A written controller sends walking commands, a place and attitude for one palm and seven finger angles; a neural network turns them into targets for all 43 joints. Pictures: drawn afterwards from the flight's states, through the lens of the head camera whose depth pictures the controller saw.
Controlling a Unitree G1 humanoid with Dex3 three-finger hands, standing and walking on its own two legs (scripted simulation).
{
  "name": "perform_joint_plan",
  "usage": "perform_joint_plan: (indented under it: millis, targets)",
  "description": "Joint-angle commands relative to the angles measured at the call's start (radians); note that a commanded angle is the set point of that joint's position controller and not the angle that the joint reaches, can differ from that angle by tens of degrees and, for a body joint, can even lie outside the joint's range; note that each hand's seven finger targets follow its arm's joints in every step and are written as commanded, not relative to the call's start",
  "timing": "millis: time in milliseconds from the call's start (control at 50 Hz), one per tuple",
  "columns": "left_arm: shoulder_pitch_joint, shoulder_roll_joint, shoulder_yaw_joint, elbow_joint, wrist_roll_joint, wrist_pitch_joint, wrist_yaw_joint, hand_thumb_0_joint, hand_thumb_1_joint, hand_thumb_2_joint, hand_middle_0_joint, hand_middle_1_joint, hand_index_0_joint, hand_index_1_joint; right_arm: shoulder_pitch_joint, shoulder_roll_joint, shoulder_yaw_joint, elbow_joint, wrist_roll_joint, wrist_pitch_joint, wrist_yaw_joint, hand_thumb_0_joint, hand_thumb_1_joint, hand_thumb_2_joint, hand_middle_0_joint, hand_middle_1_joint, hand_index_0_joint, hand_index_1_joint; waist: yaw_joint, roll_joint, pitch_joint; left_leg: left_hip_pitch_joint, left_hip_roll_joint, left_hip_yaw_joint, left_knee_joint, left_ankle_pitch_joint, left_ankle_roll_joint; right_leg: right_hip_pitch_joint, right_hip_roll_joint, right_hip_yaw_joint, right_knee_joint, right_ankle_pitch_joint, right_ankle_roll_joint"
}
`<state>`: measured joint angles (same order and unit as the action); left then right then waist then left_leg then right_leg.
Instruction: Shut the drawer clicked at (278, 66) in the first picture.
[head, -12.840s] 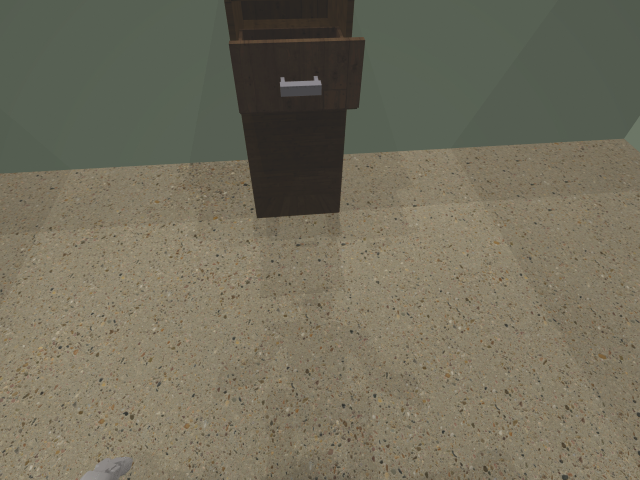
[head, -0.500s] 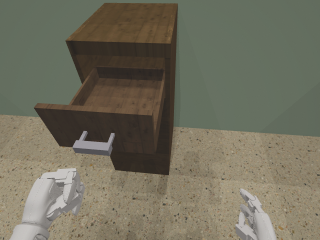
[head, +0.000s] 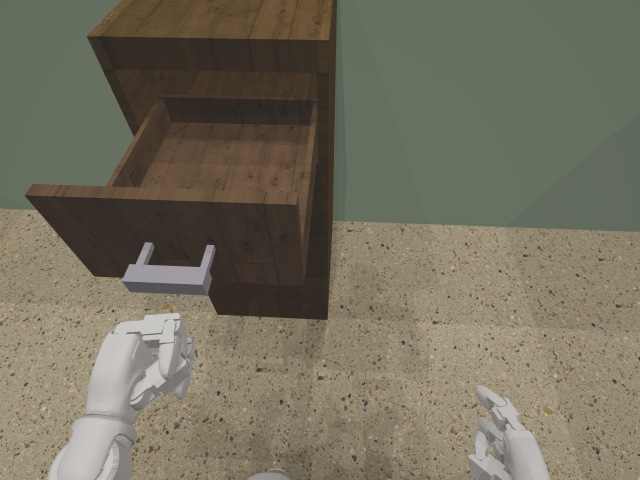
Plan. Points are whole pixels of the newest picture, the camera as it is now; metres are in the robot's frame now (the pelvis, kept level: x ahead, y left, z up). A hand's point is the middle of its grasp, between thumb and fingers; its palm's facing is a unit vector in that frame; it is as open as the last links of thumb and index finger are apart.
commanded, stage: bring the fist close to the handle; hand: left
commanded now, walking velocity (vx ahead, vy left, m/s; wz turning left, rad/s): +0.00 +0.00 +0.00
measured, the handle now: (173, 265) +0.37 +0.22 +0.05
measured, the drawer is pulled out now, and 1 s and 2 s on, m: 0.29 0.29 0.18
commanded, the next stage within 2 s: push the drawer shut in 0.60 s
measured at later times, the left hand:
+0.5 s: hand (186, 355) +0.25 +0.17 +0.05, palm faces -0.01 -1.00 -0.06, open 3.2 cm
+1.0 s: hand (193, 325) +0.29 +0.17 +0.04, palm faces -0.02 -1.00 -0.05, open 3.3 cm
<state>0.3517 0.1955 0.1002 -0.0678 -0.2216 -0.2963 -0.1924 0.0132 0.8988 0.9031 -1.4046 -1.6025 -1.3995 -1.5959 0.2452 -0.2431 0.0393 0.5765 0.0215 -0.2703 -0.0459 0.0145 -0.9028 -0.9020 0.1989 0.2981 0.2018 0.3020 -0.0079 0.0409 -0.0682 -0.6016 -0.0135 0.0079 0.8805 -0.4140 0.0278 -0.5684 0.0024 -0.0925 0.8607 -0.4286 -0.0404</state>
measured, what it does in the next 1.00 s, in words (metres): stands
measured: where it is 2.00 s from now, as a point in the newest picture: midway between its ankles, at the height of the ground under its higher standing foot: outside the picture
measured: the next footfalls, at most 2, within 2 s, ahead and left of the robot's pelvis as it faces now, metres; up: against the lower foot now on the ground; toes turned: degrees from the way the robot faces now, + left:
none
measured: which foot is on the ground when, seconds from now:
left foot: down 0.00-1.00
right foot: down 0.00-1.00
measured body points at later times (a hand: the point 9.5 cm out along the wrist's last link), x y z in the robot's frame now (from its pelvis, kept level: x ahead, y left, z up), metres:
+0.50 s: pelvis +0.00 +0.00 -0.01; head +0.05 -0.01 +0.44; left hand +0.24 +0.22 +0.05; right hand +0.17 -0.24 -0.10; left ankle +0.02 +0.10 -0.70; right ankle +0.00 -0.09 -0.70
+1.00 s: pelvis +0.00 +0.00 -0.01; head +0.06 -0.01 +0.43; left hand +0.28 +0.23 +0.05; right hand +0.16 -0.24 -0.10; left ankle +0.02 +0.10 -0.70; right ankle +0.00 -0.09 -0.70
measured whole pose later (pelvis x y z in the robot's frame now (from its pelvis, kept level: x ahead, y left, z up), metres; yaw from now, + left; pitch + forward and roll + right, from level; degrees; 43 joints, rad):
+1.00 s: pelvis +0.00 +0.00 -0.01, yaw +0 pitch +11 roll -1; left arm 0.10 0.24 0.16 0.17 -0.24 -0.31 -0.21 0.02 0.89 0.92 -1.40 -1.60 -1.40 -1.60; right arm 0.24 -0.25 0.04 0.56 0.03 -0.17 -0.05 0.01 -0.90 -0.90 0.20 0.30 0.20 0.30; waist -0.02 0.04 -0.09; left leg -0.72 0.00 0.00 0.97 -0.45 0.02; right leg -0.68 0.01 -0.10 0.94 -0.46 -0.05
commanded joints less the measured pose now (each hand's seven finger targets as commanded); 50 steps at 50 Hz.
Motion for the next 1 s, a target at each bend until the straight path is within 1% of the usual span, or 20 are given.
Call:
perform_joint_plan:
  millis: [0, 80, 120, 180, 240, 280, 400, 460, 540, 560, 600, 680, 720, 740, 800, 840, 880, 940, 960, 980]
  targets:
    - [-0.15, 0.102, 0.058, -0.157, -0.014, -0.071, 0.012, 0.0, 0.9, 0.9, -1.4, -1.6, -1.4, -1.6, -0.06, -0.127, -0.052, -0.162, 0.005, -0.043, -0.009, 0.0, -0.9, -0.9, 0.2, 0.3, 0.2, 0.3, -0.011, -0.018, -0.17, 0.077, 0.007, -0.054, -0.115, 0.152, -0.007, 0.022, 0.003, 0.04, -0.109, 0.151, 0.021]
    - [-0.185, 0.128, 0.092, -0.115, -0.016, -0.075, 0.016, 0.0, 0.9, 0.9, -1.4, -1.6, -1.4, -1.6, -0.052, -0.129, -0.055, -0.164, 0.003, -0.025, -0.007, 0.0, -0.9, -0.9, 0.2, 0.3, 0.2, 0.3, -0.003, -0.029, -0.215, 0.053, 0.006, -0.048, -0.09, 0.177, -0.007, 0.035, 0.002, 0.05, -0.089, 0.183, 0.02]
    - [-0.191, 0.116, 0.082, -0.11, -0.017, -0.081, 0.014, 0.0, 0.9, 0.9, -1.4, -1.6, -1.4, -1.6, -0.052, -0.127, -0.056, -0.17, 0.002, -0.019, -0.004, 0.0, -0.9, -0.9, 0.2, 0.3, 0.2, 0.3, 0.002, -0.004, -0.241, 0.054, 0.004, -0.043, -0.077, 0.208, -0.009, 0.039, 0.0, 0.05, -0.072, 0.22, 0.019]
    - [-0.171, 0.101, 0.074, -0.088, -0.017, -0.091, 0.016, 0.0, 0.9, 0.9, -1.4, -1.6, -1.4, -1.6, -0.041, -0.125, -0.059, -0.173, -0.001, -0.007, 0.002, 0.0, -0.9, -0.9, 0.2, 0.3, 0.2, 0.3, 0.001, -0.023, -0.258, 0.044, 0.007, -0.042, -0.06, 0.239, -0.01, 0.035, 0.002, 0.047, -0.051, 0.257, 0.02]
    - [-0.184, 0.147, 0.105, -0.117, -0.019, -0.104, 0.018, 0.0, 0.9, 0.9, -1.4, -1.6, -1.4, -1.6, -0.046, -0.129, -0.06, -0.178, 0.0, 0.004, 0.002, 0.0, -0.9, -0.9, 0.2, 0.3, 0.2, 0.3, 0.005, -0.024, -0.267, 0.032, 0.009, -0.041, -0.061, 0.231, -0.006, 0.05, 0.003, 0.054, -0.053, 0.248, 0.018]
    - [-0.159, 0.135, 0.097, -0.139, -0.023, -0.107, 0.017, 0.0, 0.9, 0.9, -1.4, -1.6, -1.4, -1.6, -0.044, -0.125, -0.061, -0.191, 0.003, 0.01, 0.003, 0.0, -0.9, -0.9, 0.2, 0.3, 0.2, 0.3, 0.006, -0.016, -0.28, 0.037, 0.008, -0.034, -0.059, 0.23, -0.004, 0.059, 0.0, 0.06, -0.057, 0.256, 0.021]
    - [-0.186, 0.128, 0.095, -0.093, -0.036, -0.095, 0.003, 0.0, 0.9, 0.9, -1.4, -1.6, -1.4, -1.6, -0.043, -0.128, -0.058, -0.186, 0.009, 0.027, -0.002, 0.0, -0.9, -0.9, 0.2, 0.3, 0.2, 0.3, -0.021, -0.033, -0.194, -0.005, 0.008, -0.036, -0.052, 0.163, -0.002, 0.009, 0.002, 0.065, -0.077, 0.192, 0.025]
    - [-0.186, 0.134, 0.099, -0.1, -0.042, -0.098, -0.008, 0.0, 0.9, 0.9, -1.4, -1.6, -1.4, -1.6, -0.044, -0.13, -0.06, -0.191, 0.01, 0.027, -0.008, 0.0, -0.9, -0.9, 0.2, 0.3, 0.2, 0.3, -0.014, -0.03, -0.218, 0.001, 0.008, -0.039, -0.053, 0.154, -0.001, 0.017, 0.001, 0.066, -0.078, 0.172, 0.024]
    - [-0.248, 0.142, 0.083, -0.133, -0.04, -0.105, -0.013, 0.0, 0.9, 0.9, -1.4, -1.6, -1.4, -1.6, -0.042, -0.13, -0.058, -0.185, 0.011, 0.019, -0.014, 0.0, -0.9, -0.9, 0.2, 0.3, 0.2, 0.3, -0.026, -0.001, -0.247, 0.023, 0.009, -0.045, -0.045, 0.171, 0.002, 0.016, 0.001, 0.068, -0.072, 0.185, 0.022]
    - [-0.218, 0.148, 0.094, -0.119, -0.038, -0.102, -0.013, 0.0, 0.9, 0.9, -1.4, -1.6, -1.4, -1.6, -0.038, -0.13, -0.058, -0.186, 0.01, 0.02, -0.013, 0.0, -0.9, -0.9, 0.2, 0.3, 0.2, 0.3, -0.016, 0.01, -0.254, 0.024, 0.009, -0.044, -0.047, 0.175, 0.0, 0.021, 0.001, 0.067, -0.07, 0.188, 0.021]
    - [-0.218, 0.155, 0.108, -0.096, -0.042, -0.096, -0.008, 0.0, 0.9, 0.9, -1.4, -1.6, -1.4, -1.6, -0.038, -0.129, -0.057, -0.185, 0.011, 0.024, -0.014, 0.0, -0.9, -0.9, 0.2, 0.3, 0.2, 0.3, -0.017, -0.029, -0.244, 0.006, 0.007, -0.042, -0.045, 0.165, 0.0, 0.028, 0.0, 0.073, -0.076, 0.184, 0.025]
    - [-0.18, 0.143, 0.105, -0.09, -0.038, -0.081, -0.003, 0.0, 0.9, 0.9, -1.4, -1.6, -1.4, -1.6, -0.041, -0.126, -0.057, -0.196, 0.011, 0.033, -0.008, 0.0, -0.9, -0.9, 0.2, 0.3, 0.2, 0.3, -0.006, -0.019, -0.254, 0.011, 0.006, -0.036, -0.048, 0.197, 0.0, 0.048, -0.002, 0.07, -0.069, 0.23, 0.025]
    - [-0.218, 0.152, 0.113, -0.076, -0.038, -0.073, -0.001, 0.0, 0.9, 0.9, -1.4, -1.6, -1.4, -1.6, -0.042, -0.13, -0.056, -0.192, 0.012, 0.038, -0.009, 0.0, -0.9, -0.9, 0.2, 0.3, 0.2, 0.3, -0.013, -0.02, -0.23, -0.002, 0.006, -0.036, -0.048, 0.18, -0.002, 0.034, -0.002, 0.07, -0.074, 0.211, 0.025]
    - [-0.248, 0.157, 0.112, -0.061, -0.037, -0.07, 0.002, 0.0, 0.9, 0.9, -1.4, -1.6, -1.4, -1.6, -0.042, -0.133, -0.054, -0.19, 0.01, 0.042, -0.01, 0.0, -0.9, -0.9, 0.2, 0.3, 0.2, 0.3, -0.025, -0.056, -0.213, -0.019, 0.007, -0.041, -0.044, 0.168, 0.002, 0.026, 0.0, 0.073, -0.077, 0.199, 0.028]
    - [-0.337, 0.164, 0.118, -0.032, -0.036, -0.074, -0.003, 0.0, 0.9, 0.9, -1.4, -1.6, -1.4, -1.6, -0.043, -0.132, -0.052, -0.178, 0.012, 0.044, -0.015, 0.0, -0.9, -0.9, 0.2, 0.3, 0.2, 0.3, -0.034, -0.03, -0.209, -0.025, 0.006, -0.037, -0.037, 0.136, 0.001, 0.009, -0.003, 0.086, -0.086, 0.158, 0.029]
    - [-0.393, 0.19, 0.138, -0.023, -0.039, -0.082, -0.004, 0.0, 0.9, 0.9, -1.4, -1.6, -1.4, -1.6, -0.048, -0.134, -0.053, -0.168, 0.011, 0.043, -0.02, 0.0, -0.9, -0.9, 0.2, 0.3, 0.2, 0.3, -0.036, -0.036, -0.228, -0.029, 0.007, -0.04, -0.031, 0.141, 0.004, 0.018, -0.002, 0.093, -0.085, 0.158, 0.027]
    - [-0.435, 0.182, 0.127, -0.017, -0.035, -0.088, -0.011, 0.0, 0.9, 0.9, -1.4, -1.6, -1.4, -1.6, -0.047, -0.131, -0.052, -0.163, 0.013, 0.041, -0.02, 0.0, -0.9, -0.9, 0.2, 0.3, 0.2, 0.3, -0.031, 0.02, -0.264, 0.002, 0.006, -0.039, -0.037, 0.161, 0.0, 0.026, -0.004, 0.088, -0.074, 0.181, 0.023]
    - [-0.45, 0.171, 0.111, 0.015, -0.038, -0.076, -0.018, 0.0, 0.9, 0.9, -1.4, -1.6, -1.4, -1.6, -0.037, -0.135, -0.054, -0.156, 0.012, 0.038, -0.019, 0.0, -0.9, -0.9, 0.2, 0.3, 0.2, 0.3, -0.033, 0.008, -0.296, 0.031, 0.01, -0.045, -0.04, 0.209, 0.001, 0.034, 0.001, 0.077, -0.064, 0.238, 0.022]
    - [-0.434, 0.186, 0.132, 0.038, -0.037, -0.071, -0.016, 0.0, 0.9, 0.9, -1.4, -1.6, -1.4, -1.6, -0.03, -0.137, -0.055, -0.155, 0.013, 0.041, -0.018, 0.0, -0.9, -0.9, 0.2, 0.3, 0.2, 0.3, -0.022, 0.012, -0.307, 0.031, 0.01, -0.044, -0.044, 0.218, -0.003, 0.046, 0.0, 0.076, -0.062, 0.25, 0.021]
    - [-0.456, 0.157, 0.101, 0.035, -0.037, -0.066, -0.02, 0.0, 0.9, 0.9, -1.4, -1.6, -1.4, -1.6, -0.033, -0.135, -0.054, -0.156, 0.014, 0.043, -0.017, 0.0, -0.9, -0.9, 0.2, 0.3, 0.2, 0.3, -0.032, -0.003, -0.307, 0.041, 0.011, -0.045, -0.047, 0.224, -0.003, 0.041, 0.0, 0.071, -0.061, 0.261, 0.025]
